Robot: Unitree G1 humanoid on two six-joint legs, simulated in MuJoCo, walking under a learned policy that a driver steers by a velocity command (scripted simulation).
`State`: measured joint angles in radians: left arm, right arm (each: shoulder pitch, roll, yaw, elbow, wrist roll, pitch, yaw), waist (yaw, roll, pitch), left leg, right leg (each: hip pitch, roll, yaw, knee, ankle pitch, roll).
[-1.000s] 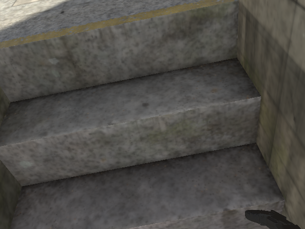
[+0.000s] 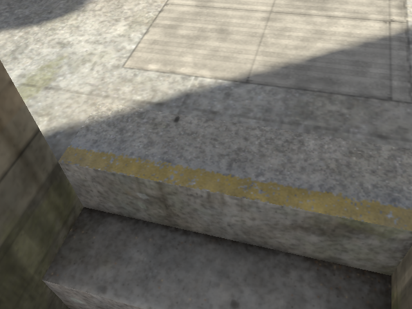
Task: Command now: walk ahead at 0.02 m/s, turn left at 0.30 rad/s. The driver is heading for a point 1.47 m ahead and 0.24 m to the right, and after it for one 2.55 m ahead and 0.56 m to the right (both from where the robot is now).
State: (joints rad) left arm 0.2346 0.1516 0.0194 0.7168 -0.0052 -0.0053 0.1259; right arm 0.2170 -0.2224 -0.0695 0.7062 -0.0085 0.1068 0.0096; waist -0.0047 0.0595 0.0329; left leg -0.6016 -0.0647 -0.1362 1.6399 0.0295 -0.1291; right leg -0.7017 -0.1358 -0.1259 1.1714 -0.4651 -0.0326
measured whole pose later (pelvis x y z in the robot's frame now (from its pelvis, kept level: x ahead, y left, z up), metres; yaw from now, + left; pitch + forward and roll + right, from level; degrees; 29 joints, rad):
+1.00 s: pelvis -0.05 +0.17 -0.11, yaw +1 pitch +2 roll -1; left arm 0.19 0.19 0.05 0.98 -0.01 0.02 0.06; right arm 0.27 -0.19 -0.03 0.75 -0.02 0.01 -0.06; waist -0.01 0.00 -0.02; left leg -0.24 -0.12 0.08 0.35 -0.16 0.13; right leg -0.19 -0.04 0.08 0.40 -0.26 0.01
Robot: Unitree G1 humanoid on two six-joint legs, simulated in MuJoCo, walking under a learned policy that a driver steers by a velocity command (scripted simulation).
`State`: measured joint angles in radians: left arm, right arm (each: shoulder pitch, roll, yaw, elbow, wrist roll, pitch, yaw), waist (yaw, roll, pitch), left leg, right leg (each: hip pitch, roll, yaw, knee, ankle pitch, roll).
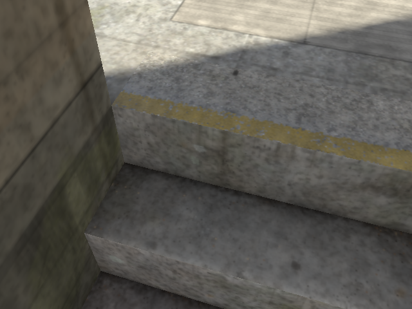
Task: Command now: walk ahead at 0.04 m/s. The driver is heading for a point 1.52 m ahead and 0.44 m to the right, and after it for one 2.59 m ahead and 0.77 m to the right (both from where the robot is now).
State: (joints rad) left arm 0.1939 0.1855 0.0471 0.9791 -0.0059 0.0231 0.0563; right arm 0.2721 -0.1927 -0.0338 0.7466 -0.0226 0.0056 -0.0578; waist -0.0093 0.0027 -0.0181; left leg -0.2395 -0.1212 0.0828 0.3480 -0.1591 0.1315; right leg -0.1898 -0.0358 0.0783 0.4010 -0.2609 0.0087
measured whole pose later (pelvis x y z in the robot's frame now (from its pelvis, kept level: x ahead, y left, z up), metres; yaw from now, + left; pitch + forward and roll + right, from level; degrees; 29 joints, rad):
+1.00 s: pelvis +0.15 -0.06 +0.15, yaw -3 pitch +0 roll +4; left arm 0.28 0.20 0.03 1.00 0.04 0.03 0.02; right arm 0.20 -0.20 -0.04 0.87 0.03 0.00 -0.01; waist 0.00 -0.03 -0.09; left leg -0.91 -0.04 -0.06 1.86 -0.07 0.03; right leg -0.64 -0.03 0.07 1.05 -0.63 -0.11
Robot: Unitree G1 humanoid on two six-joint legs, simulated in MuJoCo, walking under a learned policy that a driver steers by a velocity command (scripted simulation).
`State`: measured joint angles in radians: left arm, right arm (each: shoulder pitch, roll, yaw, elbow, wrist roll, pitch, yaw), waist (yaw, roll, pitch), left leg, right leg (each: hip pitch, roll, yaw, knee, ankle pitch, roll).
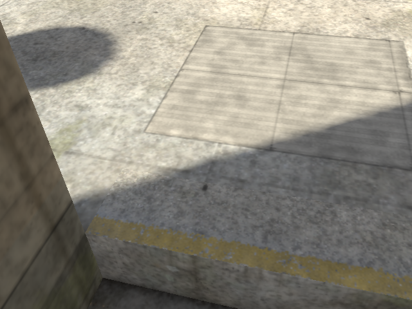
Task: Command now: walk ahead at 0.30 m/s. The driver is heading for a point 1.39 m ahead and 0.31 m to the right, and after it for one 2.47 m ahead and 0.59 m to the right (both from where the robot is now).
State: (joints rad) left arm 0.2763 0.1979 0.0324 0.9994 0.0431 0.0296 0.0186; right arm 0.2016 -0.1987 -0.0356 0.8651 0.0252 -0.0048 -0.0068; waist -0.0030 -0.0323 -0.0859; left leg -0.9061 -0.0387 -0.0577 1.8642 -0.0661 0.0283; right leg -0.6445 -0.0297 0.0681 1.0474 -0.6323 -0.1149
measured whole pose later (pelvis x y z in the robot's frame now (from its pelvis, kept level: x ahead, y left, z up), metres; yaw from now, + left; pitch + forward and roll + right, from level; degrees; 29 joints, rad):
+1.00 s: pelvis +0.04 +0.07 -0.04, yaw -3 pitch +2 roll +5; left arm 0.51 0.17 0.07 1.04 -0.03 -0.04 0.04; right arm 0.03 -0.10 0.01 0.69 0.00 0.02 -0.05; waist -0.06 -0.01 -0.02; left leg -0.62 -0.03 0.25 1.13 -0.67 0.12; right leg -0.35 -0.02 0.07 1.17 -0.06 -0.10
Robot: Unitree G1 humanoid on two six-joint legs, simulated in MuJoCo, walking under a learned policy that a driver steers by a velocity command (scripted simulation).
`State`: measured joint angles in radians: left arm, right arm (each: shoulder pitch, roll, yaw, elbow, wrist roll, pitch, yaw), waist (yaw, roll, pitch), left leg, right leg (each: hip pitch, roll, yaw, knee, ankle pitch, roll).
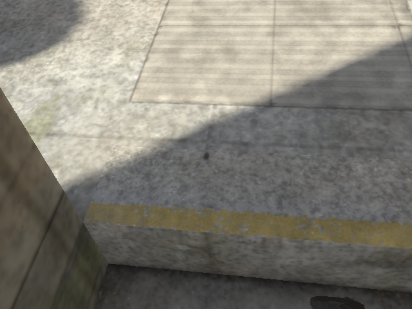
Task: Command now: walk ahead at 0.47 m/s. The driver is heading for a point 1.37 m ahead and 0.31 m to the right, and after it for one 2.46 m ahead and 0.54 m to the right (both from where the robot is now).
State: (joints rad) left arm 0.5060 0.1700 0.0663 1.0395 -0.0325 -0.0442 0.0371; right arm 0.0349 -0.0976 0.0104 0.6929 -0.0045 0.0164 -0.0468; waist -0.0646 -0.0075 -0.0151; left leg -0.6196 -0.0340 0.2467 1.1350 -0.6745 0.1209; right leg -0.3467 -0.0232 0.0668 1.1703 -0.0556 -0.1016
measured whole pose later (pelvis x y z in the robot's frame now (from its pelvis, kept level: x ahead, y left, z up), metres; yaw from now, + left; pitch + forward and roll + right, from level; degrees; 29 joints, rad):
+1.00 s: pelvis +0.37 -0.10 +0.32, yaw +0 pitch +3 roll +6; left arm 0.54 0.04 -0.03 1.07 0.02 -0.04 0.03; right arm 0.07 -0.01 0.09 0.73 0.06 -0.02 -0.02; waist 0.12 -0.04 -0.05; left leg -1.52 0.13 0.11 2.06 -0.13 0.02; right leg -0.05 -0.13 0.01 0.32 -0.32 -0.02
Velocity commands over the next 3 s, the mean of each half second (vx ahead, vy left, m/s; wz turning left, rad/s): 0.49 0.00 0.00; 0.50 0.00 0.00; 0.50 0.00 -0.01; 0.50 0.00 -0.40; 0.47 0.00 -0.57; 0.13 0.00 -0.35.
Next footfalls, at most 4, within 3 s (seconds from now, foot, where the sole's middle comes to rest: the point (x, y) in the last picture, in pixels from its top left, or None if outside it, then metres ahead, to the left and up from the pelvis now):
0.48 right None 0.32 -0.22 -0.47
1.14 left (184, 173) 0.65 0.06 -0.26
1.80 right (253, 61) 1.06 -0.17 -0.26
2.26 left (206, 10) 1.40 -0.04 -0.26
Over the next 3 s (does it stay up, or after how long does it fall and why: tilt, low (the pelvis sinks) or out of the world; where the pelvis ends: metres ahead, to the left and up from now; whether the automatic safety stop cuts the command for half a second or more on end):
stays up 1.39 -0.23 0.51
